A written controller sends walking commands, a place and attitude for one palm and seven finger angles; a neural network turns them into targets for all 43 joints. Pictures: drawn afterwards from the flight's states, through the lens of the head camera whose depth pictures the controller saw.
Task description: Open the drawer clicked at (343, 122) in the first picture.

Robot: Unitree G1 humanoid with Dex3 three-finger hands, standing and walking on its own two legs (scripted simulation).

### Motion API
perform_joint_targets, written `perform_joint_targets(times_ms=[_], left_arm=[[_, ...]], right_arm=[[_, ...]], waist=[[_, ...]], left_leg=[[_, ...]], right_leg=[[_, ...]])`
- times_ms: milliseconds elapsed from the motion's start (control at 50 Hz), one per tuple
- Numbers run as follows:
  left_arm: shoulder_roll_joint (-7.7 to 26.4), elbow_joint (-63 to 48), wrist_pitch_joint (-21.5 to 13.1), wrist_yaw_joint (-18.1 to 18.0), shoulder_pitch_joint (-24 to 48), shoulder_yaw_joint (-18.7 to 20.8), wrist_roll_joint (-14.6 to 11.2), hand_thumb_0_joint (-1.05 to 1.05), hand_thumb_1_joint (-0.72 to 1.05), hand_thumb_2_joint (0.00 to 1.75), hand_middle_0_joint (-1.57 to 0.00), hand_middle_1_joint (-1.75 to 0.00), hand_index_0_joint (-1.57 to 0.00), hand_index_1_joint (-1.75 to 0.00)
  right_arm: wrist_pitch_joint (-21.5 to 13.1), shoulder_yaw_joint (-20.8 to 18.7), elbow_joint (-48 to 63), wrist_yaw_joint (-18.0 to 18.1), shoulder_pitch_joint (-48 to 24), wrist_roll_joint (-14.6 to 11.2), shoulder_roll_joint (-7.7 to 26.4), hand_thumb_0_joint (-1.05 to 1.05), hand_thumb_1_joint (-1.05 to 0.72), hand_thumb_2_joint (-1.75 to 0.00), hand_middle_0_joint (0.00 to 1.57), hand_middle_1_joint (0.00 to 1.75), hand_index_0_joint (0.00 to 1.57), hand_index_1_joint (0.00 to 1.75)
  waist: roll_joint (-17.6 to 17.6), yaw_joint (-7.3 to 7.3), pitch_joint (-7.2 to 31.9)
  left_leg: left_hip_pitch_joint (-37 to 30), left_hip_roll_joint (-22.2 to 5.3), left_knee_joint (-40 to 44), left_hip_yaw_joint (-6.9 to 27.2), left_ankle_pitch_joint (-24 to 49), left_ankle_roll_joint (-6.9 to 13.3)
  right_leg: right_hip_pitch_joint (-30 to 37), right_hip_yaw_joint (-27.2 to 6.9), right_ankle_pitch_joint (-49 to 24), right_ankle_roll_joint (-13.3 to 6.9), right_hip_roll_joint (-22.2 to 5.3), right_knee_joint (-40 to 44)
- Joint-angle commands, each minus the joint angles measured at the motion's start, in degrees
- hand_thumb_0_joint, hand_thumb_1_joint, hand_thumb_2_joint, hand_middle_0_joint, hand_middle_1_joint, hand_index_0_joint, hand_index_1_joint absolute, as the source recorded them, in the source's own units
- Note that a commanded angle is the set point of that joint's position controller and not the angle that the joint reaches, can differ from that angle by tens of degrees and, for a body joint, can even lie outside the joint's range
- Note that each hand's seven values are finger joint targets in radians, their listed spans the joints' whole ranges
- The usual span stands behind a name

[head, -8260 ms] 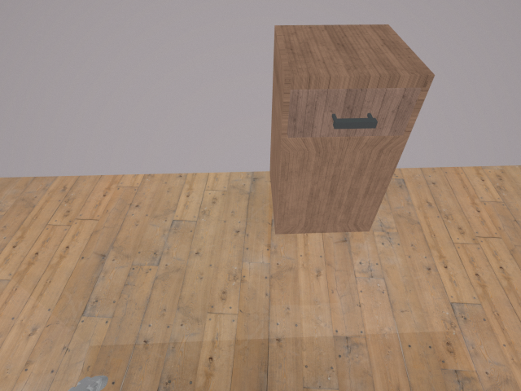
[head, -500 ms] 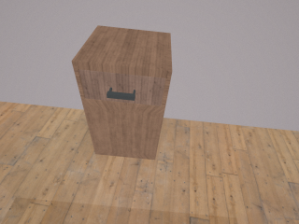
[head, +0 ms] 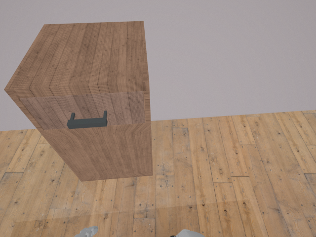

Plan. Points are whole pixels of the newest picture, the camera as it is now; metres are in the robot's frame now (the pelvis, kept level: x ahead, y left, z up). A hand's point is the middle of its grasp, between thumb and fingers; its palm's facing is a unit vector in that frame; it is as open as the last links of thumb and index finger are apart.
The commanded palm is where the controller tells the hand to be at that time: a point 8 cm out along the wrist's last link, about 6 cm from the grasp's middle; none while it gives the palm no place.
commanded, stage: come to a stop and stand still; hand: left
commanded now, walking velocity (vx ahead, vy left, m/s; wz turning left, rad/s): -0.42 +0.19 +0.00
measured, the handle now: (88, 118) +0.52 +0.26 -0.08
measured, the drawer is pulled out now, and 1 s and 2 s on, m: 0.00 0.00 0.00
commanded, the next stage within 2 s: look again from close up in 1.22 s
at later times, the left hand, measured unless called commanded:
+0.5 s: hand out of the picture +0.07 +0.22 -0.14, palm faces +0.08 -0.96 -0.28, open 7.4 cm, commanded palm none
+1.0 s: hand out of the picture -0.03 +0.29 -0.14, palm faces +0.00 -0.97 -0.22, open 7.4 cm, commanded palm none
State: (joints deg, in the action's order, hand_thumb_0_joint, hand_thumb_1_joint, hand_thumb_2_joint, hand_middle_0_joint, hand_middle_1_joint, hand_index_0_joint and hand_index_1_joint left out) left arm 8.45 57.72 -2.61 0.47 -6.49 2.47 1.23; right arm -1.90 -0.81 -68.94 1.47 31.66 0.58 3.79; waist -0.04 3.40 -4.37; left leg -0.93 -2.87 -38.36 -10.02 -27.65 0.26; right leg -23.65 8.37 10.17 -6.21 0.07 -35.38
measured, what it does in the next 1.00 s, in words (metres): steps to the left: left foot, then right foot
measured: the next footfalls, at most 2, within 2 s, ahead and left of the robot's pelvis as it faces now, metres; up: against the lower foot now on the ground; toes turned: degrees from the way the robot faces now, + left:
left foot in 0.60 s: +0.00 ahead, +0.16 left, +0.00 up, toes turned -6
right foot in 0.84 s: +0.04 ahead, -0.02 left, +0.00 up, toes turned +1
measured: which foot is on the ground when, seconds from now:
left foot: up 0.00-0.58, down 0.60-1.00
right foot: down 0.00-0.64, up 0.66-0.82, down 0.84-1.00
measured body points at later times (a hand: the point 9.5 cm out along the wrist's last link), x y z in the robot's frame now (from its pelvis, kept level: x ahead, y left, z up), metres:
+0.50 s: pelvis +0.02 +0.02 +0.02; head +0.05 +0.01 +0.47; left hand +0.06 +0.27 -0.12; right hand +0.13 -0.22 -0.13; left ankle -0.02 +0.17 -0.68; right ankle +0.09 -0.07 -0.72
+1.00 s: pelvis -0.05 +0.11 +0.02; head -0.05 +0.09 +0.47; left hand -0.03 +0.34 -0.13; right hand -0.06 -0.11 -0.14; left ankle -0.04 +0.15 -0.72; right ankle +0.00 -0.02 -0.72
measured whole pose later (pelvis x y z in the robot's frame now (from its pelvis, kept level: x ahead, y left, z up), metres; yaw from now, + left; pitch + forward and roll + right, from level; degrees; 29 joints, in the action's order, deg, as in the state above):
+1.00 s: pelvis -0.05 +0.11 +0.02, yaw -1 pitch -2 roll +0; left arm 8.6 58.7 1.1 -1.3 -16.4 -0.5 0.7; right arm 0.9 0.7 -57.8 0.8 19.4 0.9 10.4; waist -2.4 0.7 -2.2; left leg 10.0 5.7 -24.5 -6.5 -13.3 6.8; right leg -15.8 -0.7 11.1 -0.3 -1.5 -28.5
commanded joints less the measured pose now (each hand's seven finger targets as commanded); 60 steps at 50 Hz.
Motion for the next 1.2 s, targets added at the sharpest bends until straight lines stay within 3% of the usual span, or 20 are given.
perform_joint_targets(times_ms=[0, 60, 100, 160, 240, 420, 440, 460, 480, 500, 540, 580, 600, 620, 680, 760, 840, 900, 1000, 1180], left_arm=[[10.84, 1.90, -0.51, -2.07, -16.15, 2.24, -1.12, 0.00, 0.90, 0.90, -0.20, -0.30, -0.20, -0.30], [5.39, -0.63, 0.14, -3.01, -4.49, 0.26, -0.68, 0.00, 0.90, 0.90, -0.20, -0.30, -0.20, -0.30], [5.11, -1.48, 0.55, -3.31, -4.03, 1.02, 0.01, 0.00, 0.90, 0.90, -0.20, -0.30, -0.20, -0.30], [7.08, -1.25, 1.32, -3.31, -6.52, 1.88, -0.13, 0.00, 0.90, 0.90, -0.20, -0.30, -0.20, -0.30], [8.85, -2.43, 1.99, -3.38, -5.76, 2.53, -0.04, 0.00, 0.90, 0.90, -0.20, -0.30, -0.20, -0.30], [11.72, -3.46, 3.07, -2.77, -6.64, 3.11, 1.03, 0.00, 0.90, 0.90, -0.20, -0.30, -0.20, -0.30], [14.16, -4.93, 1.48, -5.16, -12.44, 2.07, 0.86, 0.00, 0.90, 0.90, -0.20, -0.30, -0.20, -0.30], [16.18, -6.73, 1.77, -5.03, -11.96, 2.62, 0.90, 0.00, 0.90, 0.90, -0.20, -0.30, -0.20, -0.30], [14.69, -6.25, 1.98, -4.75, -11.82, 2.55, 0.89, 0.00, 0.90, 0.90, -0.20, -0.30, -0.20, -0.30], [15.26, -6.27, 2.28, -4.66, -10.21, 2.13, 1.01, 0.00, 0.90, 0.90, -0.20, -0.30, -0.20, -0.30], [12.28, -7.07, 3.43, -4.19, -6.44, 0.87, 0.46, 0.00, 0.90, 0.90, -0.20, -0.30, -0.20, -0.30], [7.11, -7.30, 4.28, -3.45, -6.81, -0.57, -0.46, 0.00, 0.90, 0.90, -0.20, -0.30, -0.20, -0.30], [6.87, -7.59, 4.33, -3.32, -7.48, -0.48, -0.42, 0.00, 0.90, 0.90, -0.20, -0.30, -0.20, -0.30], [7.38, -6.86, 4.91, -3.07, -6.77, -0.95, -0.13, 0.00, 0.90, 0.90, -0.20, -0.30, -0.20, -0.30], [7.69, -5.56, 5.10, -2.28, -8.64, -0.62, -0.28, 0.00, 0.90, 0.90, -0.20, -0.30, -0.20, -0.30], [6.59, -4.86, 4.30, -1.95, -10.01, -0.66, -0.18, 0.00, 0.90, 0.90, -0.20, -0.30, -0.20, -0.30], [7.20, -3.48, 2.79, -2.12, -10.76, -1.31, -0.39, 0.00, 0.90, 0.90, -0.20, -0.30, -0.20, -0.30], [6.59, -2.68, 2.35, -2.13, -9.83, -1.58, -0.56, 0.00, 0.90, 0.90, -0.20, -0.30, -0.20, -0.30], [6.07, -1.12, 2.71, -2.23, -11.15, -1.78, -0.35, 0.00, 0.90, 0.90, -0.20, -0.30, -0.20, -0.30], [4.05, 2.37, 2.29, -2.31, -12.91, -2.22, -0.35, 0.00, 0.90, 0.90, -0.20, -0.30, -0.20, -0.30]], right_arm=[[-0.88, -1.61, 5.35, 1.02, -0.09, -0.95, 6.28, 0.00, -0.90, -0.90, 0.20, 0.30, 0.20, 0.30], [2.17, -0.99, 4.66, 1.10, -1.62, -0.48, 3.27, 0.00, -0.90, -0.90, 0.20, 0.30, 0.20, 0.30], [3.73, -1.65, 5.30, 0.96, -1.59, -0.54, 2.88, 0.00, -0.90, -0.90, 0.20, 0.30, 0.20, 0.30], [4.88, -2.58, 7.52, 0.37, -6.56, 0.20, 5.26, 0.00, -0.90, -0.90, 0.20, 0.30, 0.20, 0.30], [5.80, -3.71, 10.75, 0.01, -12.11, 0.61, 8.34, 0.00, -0.90, -0.90, 0.20, 0.30, 0.20, 0.30], [4.18, -3.04, 14.77, -0.73, -19.24, 0.16, 9.52, 0.00, -0.90, -0.90, 0.20, 0.30, 0.20, 0.30], [2.58, -3.98, 19.16, -0.68, -17.83, -0.24, 13.40, 0.00, -0.90, -0.90, 0.20, 0.30, 0.20, 0.30], [2.79, -4.13, 21.19, -0.69, -17.95, -0.43, 11.39, 0.00, -0.90, -0.90, 0.20, 0.30, 0.20, 0.30], [2.80, -3.60, 21.89, -0.64, -21.04, -0.63, 11.02, 0.00, -0.90, -0.90, 0.20, 0.30, 0.20, 0.30], [2.77, -3.08, 21.90, -0.67, -19.60, -0.89, 10.09, 0.00, -0.90, -0.90, 0.20, 0.30, 0.20, 0.30], [2.54, -2.40, 20.43, -0.69, -13.77, -0.59, 10.16, 0.00, -0.90, -0.90, 0.20, 0.30, 0.20, 0.30], [2.13, -2.68, 21.05, -0.67, -14.02, 0.51, 15.32, 0.00, -0.90, -0.90, 0.20, 0.30, 0.20, 0.30], [2.46, -2.53, 22.41, -0.56, -16.94, 0.98, 15.97, 0.00, -0.90, -0.90, 0.20, 0.30, 0.20, 0.30], [2.10, -1.92, 22.32, -0.39, -18.63, 0.97, 14.50, 0.00, -0.90, -0.90, 0.20, 0.30, 0.20, 0.30], [2.16, -1.23, 21.82, -0.05, -19.13, 0.81, 14.58, 0.00, -0.90, -0.90, 0.20, 0.30, 0.20, 0.30], [1.60, -0.94, 20.36, 0.26, -17.08, 0.69, 13.80, 0.00, -0.90, -0.90, 0.20, 0.30, 0.20, 0.30], [0.96, -0.02, 18.27, 0.21, -14.60, 0.25, 12.60, 0.00, -0.90, -0.90, 0.20, 0.30, 0.20, 0.30], [0.92, -0.17, 16.12, 0.03, -12.53, 0.41, 13.86, 0.00, -0.90, -0.90, 0.20, 0.30, 0.20, 0.30], [0.96, 0.36, 13.33, 0.04, -11.96, 0.45, 13.41, 0.00, -0.90, -0.90, 0.20, 0.30, 0.20, 0.30], [0.71, 0.84, 9.72, 0.49, -9.84, 0.34, 11.86, 0.00, -0.90, -0.90, 0.20, 0.30, 0.20, 0.30]], waist=[[-0.23, -6.24, 11.09], [-2.04, -0.84, 2.83], [0.45, -0.62, 4.16], [2.36, -2.90, 6.33], [6.92, -3.34, 8.34], [10.06, -5.34, 9.32], [5.35, -4.30, 21.72], [3.43, -4.64, 23.05], [0.82, -5.97, 20.46], [1.87, -3.94, 17.51], [4.42, -0.91, 9.75], [-7.14, -2.62, 1.66], [-6.51, -3.77, -1.11], [-13.48, -3.52, -2.32], [-8.01, -4.10, -5.41], [-3.58, -4.64, -3.81], [0.60, -3.67, -0.66], [4.96, -2.84, 1.72], [-2.53, -3.58, -0.38], [-1.14, -3.46, -0.95]], left_leg=[[26.06, -0.01, -38.21, 11.03, -3.74, 0.70], [18.65, -2.46, -27.85, 12.43, 2.33, -0.35], [18.24, -1.30, -21.52, 11.05, 1.78, -1.10], [23.35, 0.62, -21.64, 10.39, 3.46, -2.43], [27.87, 1.29, -25.11, 12.54, 4.28, -3.89], [20.15, 2.20, -5.31, 9.64, 2.00, -2.93], [22.61, 5.92, -8.49, 6.19, -2.92, -4.11], [23.74, 2.99, -7.31, 8.70, 0.07, -2.32], [22.77, 3.83, -3.74, 7.60, 0.28, -1.88], [19.81, 4.33, 2.52, 7.50, 3.16, -1.48], [10.50, 3.39, 16.22, 6.72, 10.04, -0.05], [16.28, -9.49, 21.85, 19.87, 19.48, 4.11], [19.85, -11.63, 22.00, 19.40, 21.86, 6.02], [21.92, -10.05, 24.63, 18.90, 20.85, 5.65], [24.65, -6.96, 24.74, 16.96, 16.27, 6.56], [21.14, -7.34, 24.24, 19.29, 12.03, 7.37], [19.35, -3.85, 22.72, 19.46, 7.12, 4.48], [16.59, -4.09, 24.27, 19.32, 3.62, 3.93], [18.33, -4.67, 28.64, 20.75, -1.76, 3.48], [16.43, -4.95, 28.27, 20.58, 2.14, 3.50]], right_leg=[[24.95, -26.60, -37.00, -12.13, -24.51, 15.42], [3.49, -13.65, -37.65, -5.79, -18.62, 18.20], [3.81, -10.09, -36.86, -4.93, -17.28, 16.65], [9.28, -11.85, -38.52, -5.34, -17.78, 15.19], [13.23, -13.40, -39.67, -5.48, -18.44, 13.71], [14.12, -16.22, -19.01, -5.26, -17.03, 15.03], [30.35, -25.28, -53.71, -3.14, -19.62, 9.59], [30.58, -22.65, -39.53, -5.15, -20.18, 6.36], [26.06, -21.80, -32.60, -6.27, -19.36, 7.47], [22.08, -19.81, -27.33, -5.35, -17.95, 7.46], [8.92, -13.30, -6.00, 0.65, -12.25, 7.13], [1.95, -5.66, 9.98, 5.96, -4.03, 2.29], [2.55, -5.17, 10.14, 5.93, -2.71, 1.21], [3.40, -5.51, 11.74, 5.84, -2.13, -3.03], [3.29, -8.76, 10.35, 5.42, -0.85, -10.10], [5.23, -8.88, 8.89, 5.22, -1.58, -2.81], [10.60, -14.68, 3.28, 2.68, -4.67, 10.68], [10.03, -14.08, 5.71, 2.65, -4.07, 10.66], [9.00, -11.94, 7.44, 2.93, -3.32, 9.08], [8.71, -12.70, 4.34, 2.75, -3.56, 10.09]])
